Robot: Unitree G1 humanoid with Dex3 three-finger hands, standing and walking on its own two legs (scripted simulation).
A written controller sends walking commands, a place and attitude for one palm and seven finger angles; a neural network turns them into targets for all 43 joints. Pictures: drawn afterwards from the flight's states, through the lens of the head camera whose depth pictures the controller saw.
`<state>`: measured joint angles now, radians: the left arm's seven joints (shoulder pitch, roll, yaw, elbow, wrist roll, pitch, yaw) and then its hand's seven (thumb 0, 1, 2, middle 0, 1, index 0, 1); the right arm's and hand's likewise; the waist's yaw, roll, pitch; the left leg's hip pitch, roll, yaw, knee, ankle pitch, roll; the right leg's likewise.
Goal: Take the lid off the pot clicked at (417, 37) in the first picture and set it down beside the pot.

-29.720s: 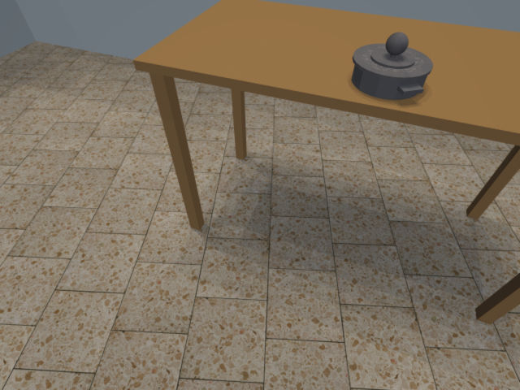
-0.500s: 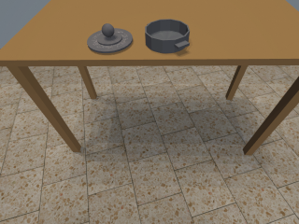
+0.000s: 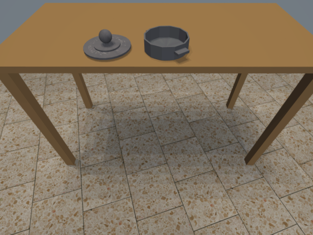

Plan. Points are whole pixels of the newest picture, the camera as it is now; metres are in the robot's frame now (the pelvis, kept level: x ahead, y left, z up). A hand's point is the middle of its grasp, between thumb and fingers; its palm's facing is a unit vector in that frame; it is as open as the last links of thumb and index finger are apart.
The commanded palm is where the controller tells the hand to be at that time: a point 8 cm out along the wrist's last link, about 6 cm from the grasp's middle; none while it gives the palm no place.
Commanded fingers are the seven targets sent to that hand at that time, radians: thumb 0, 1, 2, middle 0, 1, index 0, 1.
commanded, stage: look to check the result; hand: left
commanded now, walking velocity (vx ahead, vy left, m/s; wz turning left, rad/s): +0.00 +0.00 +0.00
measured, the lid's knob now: (105, 36) +0.78 +0.23 +0.12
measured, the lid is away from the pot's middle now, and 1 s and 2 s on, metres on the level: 0.24 0.24 0.24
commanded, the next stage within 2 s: stand and wait in 0.30 s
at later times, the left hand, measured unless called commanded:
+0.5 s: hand out of the picture -0.01 +0.15 -0.18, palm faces +0.03 -0.98 -0.17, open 7.4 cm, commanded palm none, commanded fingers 0.00 0.90 0.90 -0.20 -0.30 -0.20 -0.30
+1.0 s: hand out of the picture -0.01 +0.15 -0.18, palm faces +0.03 -0.98 -0.17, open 7.3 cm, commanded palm none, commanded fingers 0.00 0.90 0.90 -0.20 -0.30 -0.20 -0.30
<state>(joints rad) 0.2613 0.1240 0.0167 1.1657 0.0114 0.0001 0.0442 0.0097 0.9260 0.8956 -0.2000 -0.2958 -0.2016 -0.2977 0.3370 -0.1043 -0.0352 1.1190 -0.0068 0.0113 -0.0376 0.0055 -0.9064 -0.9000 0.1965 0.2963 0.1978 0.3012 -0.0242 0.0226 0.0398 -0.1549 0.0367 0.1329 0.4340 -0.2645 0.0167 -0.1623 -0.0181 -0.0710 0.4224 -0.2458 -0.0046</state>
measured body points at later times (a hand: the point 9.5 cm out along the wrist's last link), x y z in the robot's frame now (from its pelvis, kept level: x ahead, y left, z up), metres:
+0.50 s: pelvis +0.00 -0.01 +0.00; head +0.02 -0.01 +0.45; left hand -0.01 +0.20 -0.16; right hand -0.03 -0.20 -0.17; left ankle -0.02 +0.10 -0.74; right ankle -0.01 -0.11 -0.74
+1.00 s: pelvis +0.01 +0.00 +0.00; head +0.02 -0.01 +0.45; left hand -0.01 +0.20 -0.16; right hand -0.03 -0.20 -0.16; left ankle -0.02 +0.10 -0.74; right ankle -0.01 -0.11 -0.74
